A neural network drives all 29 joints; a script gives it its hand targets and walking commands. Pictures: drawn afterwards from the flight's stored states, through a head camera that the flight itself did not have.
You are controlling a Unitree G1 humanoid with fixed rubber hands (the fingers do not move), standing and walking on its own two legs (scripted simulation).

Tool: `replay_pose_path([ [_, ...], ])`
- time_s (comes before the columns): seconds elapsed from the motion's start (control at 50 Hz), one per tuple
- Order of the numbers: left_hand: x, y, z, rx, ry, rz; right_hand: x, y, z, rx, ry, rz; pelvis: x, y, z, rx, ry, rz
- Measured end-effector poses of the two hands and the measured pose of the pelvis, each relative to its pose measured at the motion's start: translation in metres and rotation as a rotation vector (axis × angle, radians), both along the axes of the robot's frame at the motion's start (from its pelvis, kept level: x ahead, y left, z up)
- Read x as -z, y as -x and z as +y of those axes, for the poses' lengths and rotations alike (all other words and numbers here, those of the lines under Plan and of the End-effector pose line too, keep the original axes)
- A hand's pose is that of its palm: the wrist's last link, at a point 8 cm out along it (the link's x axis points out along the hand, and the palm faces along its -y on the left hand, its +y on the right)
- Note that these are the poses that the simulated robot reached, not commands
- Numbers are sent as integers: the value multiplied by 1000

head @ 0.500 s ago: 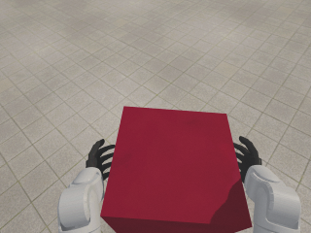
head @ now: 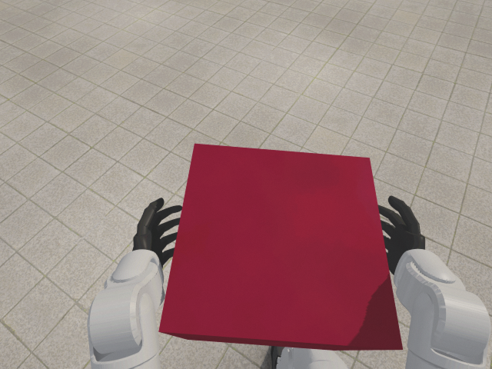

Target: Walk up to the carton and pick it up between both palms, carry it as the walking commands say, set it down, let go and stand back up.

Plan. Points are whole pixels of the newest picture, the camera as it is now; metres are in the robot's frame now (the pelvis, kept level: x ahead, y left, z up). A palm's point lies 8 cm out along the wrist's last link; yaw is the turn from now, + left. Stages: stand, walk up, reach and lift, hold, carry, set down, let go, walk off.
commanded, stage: carry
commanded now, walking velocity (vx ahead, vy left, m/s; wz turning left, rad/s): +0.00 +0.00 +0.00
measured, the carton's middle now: (270, 256) +0.27 -0.02 +0.01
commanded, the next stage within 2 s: none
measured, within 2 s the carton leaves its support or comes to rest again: neither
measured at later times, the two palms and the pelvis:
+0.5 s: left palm (136, 154) +0.42 +0.20 +0.10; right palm (344, 147) +0.43 -0.15 +0.08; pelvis +0.18 +0.02 +0.01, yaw +1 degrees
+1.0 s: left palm (147, 144) +0.46 +0.19 +0.08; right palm (341, 134) +0.47 -0.16 +0.07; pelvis +0.23 +0.01 +0.00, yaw +1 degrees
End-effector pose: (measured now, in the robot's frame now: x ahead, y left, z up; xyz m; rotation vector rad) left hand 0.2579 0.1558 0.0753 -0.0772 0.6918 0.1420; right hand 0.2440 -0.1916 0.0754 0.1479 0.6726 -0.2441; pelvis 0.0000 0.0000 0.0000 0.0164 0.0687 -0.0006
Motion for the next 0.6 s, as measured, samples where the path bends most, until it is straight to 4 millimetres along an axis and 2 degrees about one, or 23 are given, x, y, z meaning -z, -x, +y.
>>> replay_pose_path([
  [0.04, 1, -27, 2, -17, -36, 12, 9, -35, 2, -30, -16, 13, 2, -19, -1, 1, 23, 7],
  [0.08, 4, -46, 8, -42, -48, 45, 17, -62, 8, -56, -28, 44, 0, -36, -2, -8, 35, 20],
  [0.2, 7, -74, 29, -128, -30, 98, 23, -112, 30, -110, -48, 99, -10, -79, -2, -32, 32, 43],
  [0.3, 4, -96, 42, -144, -13, 102, 15, -141, 43, -139, -27, 102, -15, -117, 8, -29, 14, 36],
  [0.38, -9, -122, 46, -137, -12, 56, 3, -163, 47, -132, -26, 57, -14, -144, 14, -27, 17, 41],
  [0.5, -25, -162, 40, -94, -27, -5, -7, -189, 40, -90, -38, -4, -10, -178, 18, -17, 25, 31],
  [0.6, -26, -186, 29, -62, -37, 17, -6, -201, 29, -55, -53, 19, -11, -196, 16, -17, 9, 21],
])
